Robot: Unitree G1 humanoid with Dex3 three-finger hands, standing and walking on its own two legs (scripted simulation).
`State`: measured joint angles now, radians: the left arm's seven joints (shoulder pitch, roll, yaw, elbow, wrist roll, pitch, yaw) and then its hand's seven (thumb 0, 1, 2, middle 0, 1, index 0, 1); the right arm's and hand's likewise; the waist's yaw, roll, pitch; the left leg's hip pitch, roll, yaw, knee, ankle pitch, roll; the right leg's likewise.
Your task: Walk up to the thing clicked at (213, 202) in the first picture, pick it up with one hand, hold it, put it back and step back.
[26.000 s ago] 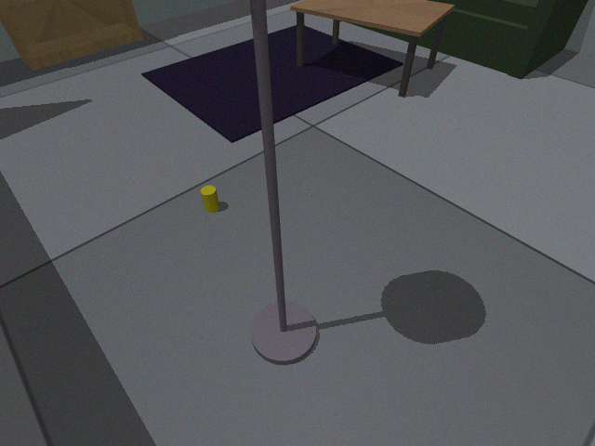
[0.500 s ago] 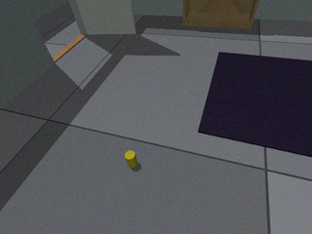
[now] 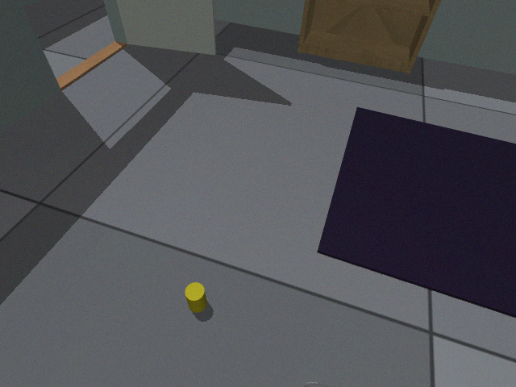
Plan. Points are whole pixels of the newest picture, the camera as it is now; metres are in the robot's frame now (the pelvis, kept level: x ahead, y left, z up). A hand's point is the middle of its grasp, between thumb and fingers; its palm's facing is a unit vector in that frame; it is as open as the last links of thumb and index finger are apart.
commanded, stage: walk up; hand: left
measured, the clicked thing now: (196, 297) +0.58 +0.21 -0.71
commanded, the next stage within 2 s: stand in 1.78 s
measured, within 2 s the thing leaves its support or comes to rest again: neither
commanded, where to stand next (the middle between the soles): +0.21 -0.02 m, yaw -2 degrees
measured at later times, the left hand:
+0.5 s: hand out of the picture +0.18 +0.26 -0.14, palm faces -0.03 -0.90 -0.44, open 7.4 cm
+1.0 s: hand (112, 359) +0.23 +0.26 -0.15, palm faces -0.01 -0.93 -0.36, open 7.4 cm
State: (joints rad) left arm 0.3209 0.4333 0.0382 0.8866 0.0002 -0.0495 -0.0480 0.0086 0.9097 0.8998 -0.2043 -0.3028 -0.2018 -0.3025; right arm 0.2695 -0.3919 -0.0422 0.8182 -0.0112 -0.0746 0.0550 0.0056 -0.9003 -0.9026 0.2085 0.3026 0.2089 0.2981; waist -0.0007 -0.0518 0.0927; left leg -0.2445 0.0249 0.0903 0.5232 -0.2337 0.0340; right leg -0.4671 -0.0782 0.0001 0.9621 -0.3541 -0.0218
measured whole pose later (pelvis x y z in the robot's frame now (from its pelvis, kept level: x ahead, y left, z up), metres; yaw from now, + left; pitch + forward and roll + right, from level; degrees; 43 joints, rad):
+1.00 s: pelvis +0.15 +0.00 +0.00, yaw +0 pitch -3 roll +0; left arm 0.08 0.37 -0.01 1.13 -0.01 -0.02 0.00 0.01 0.91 0.90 -0.21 -0.30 -0.20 -0.30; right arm 0.01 -0.36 0.00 1.10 0.00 0.00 0.02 0.01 -0.90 -0.90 0.21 0.30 0.21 0.30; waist 0.02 0.01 0.08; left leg -0.24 0.04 0.03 0.49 -0.20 -0.01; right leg -0.19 -0.05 -0.04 0.47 -0.23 0.04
